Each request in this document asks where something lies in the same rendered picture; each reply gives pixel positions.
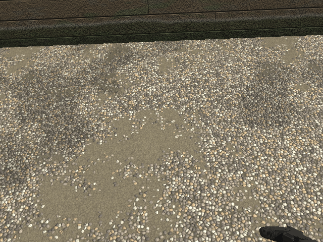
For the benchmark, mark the right robot hand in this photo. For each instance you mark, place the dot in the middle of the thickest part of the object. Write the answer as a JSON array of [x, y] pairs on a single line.
[[284, 234]]

